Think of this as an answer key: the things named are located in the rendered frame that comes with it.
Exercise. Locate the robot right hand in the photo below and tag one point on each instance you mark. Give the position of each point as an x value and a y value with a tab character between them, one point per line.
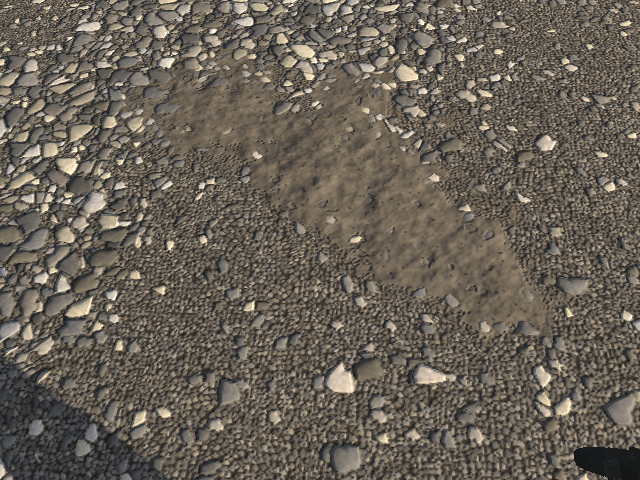
616	464

